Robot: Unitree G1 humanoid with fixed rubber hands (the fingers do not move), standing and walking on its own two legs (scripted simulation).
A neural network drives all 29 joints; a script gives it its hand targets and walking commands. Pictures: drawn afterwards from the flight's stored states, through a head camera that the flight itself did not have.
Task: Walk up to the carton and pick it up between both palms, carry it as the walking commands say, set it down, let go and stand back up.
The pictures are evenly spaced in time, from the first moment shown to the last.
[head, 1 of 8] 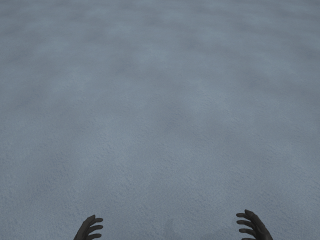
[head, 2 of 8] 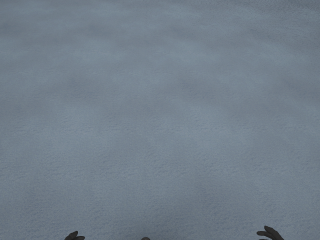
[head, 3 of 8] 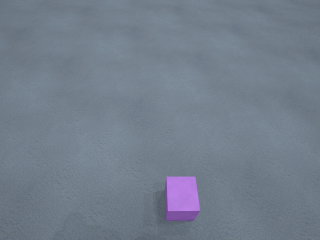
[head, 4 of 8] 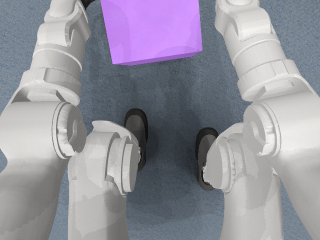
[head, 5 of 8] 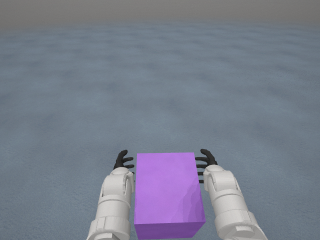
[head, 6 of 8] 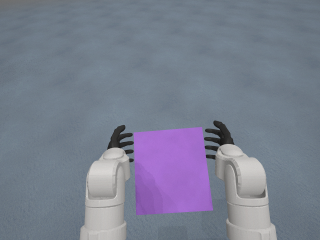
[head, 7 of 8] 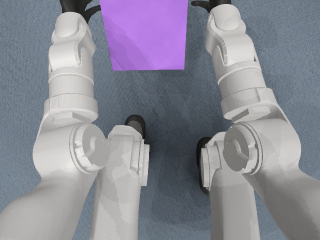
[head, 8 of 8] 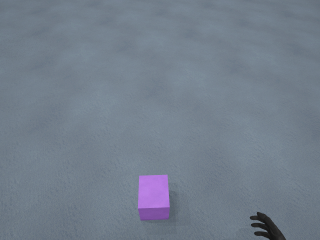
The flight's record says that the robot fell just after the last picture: no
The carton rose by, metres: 0.68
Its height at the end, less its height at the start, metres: +0.00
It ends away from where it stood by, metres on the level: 2.57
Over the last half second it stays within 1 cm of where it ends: yes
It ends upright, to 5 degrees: yes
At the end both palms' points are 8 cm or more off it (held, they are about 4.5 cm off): yes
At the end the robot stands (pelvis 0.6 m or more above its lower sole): yes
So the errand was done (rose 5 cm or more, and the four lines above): yes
